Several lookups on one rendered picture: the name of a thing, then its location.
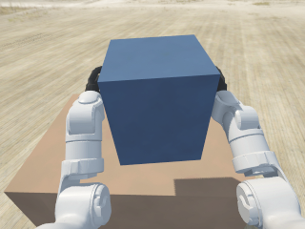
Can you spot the robot right hand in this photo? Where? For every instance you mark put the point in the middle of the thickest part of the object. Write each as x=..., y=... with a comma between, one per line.
x=222, y=86

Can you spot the robot right upper arm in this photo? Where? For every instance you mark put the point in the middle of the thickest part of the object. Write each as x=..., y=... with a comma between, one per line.
x=269, y=203

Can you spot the pedestal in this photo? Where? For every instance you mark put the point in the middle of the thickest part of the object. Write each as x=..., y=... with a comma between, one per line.
x=190, y=194

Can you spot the left robot forearm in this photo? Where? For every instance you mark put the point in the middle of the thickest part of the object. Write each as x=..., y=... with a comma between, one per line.
x=83, y=155

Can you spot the robot left hand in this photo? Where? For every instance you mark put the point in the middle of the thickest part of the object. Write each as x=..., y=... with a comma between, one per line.
x=92, y=84

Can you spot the carton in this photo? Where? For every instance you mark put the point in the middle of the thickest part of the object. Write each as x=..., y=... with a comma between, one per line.
x=158, y=94

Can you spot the robot left upper arm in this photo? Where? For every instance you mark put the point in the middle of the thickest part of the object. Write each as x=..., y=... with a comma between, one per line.
x=82, y=206

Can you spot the right robot forearm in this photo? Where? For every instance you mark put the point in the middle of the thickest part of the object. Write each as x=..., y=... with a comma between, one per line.
x=252, y=155

